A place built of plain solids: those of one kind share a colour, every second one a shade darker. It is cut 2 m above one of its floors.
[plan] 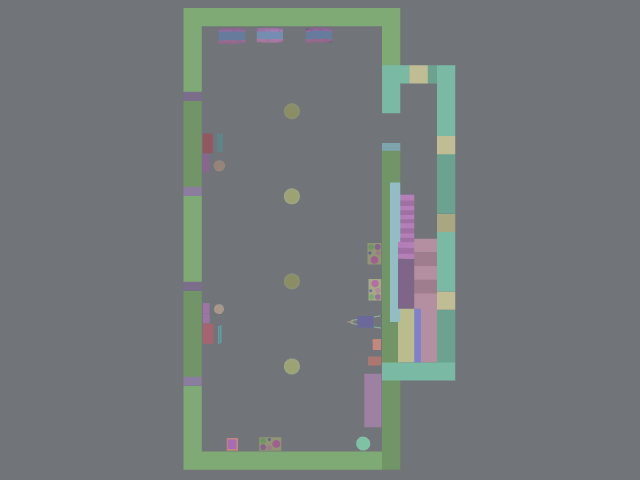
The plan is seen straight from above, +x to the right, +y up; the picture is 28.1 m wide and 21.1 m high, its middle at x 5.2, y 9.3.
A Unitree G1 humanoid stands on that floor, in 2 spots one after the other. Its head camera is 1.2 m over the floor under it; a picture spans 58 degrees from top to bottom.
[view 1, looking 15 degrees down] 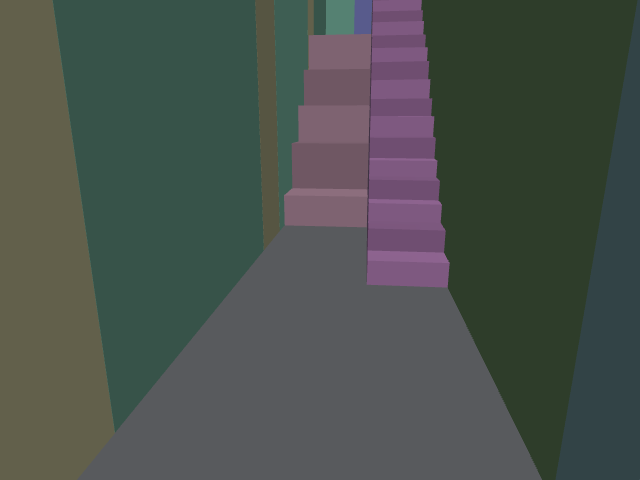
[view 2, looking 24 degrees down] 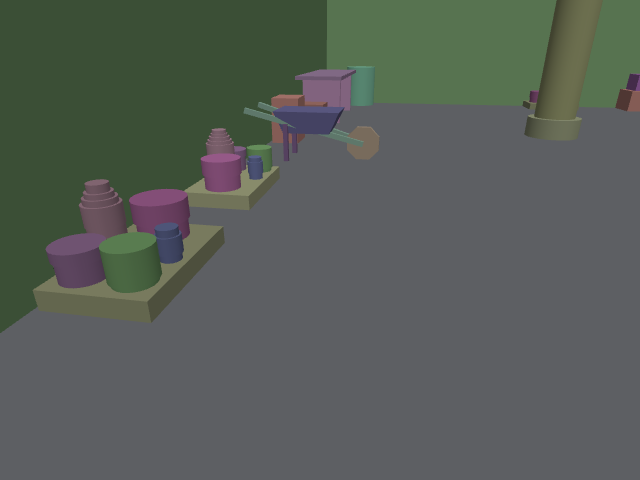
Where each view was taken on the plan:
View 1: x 9.37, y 14.45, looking -84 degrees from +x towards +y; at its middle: ground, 4.64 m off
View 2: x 6.20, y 10.72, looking -80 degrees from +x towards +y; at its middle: ground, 2.95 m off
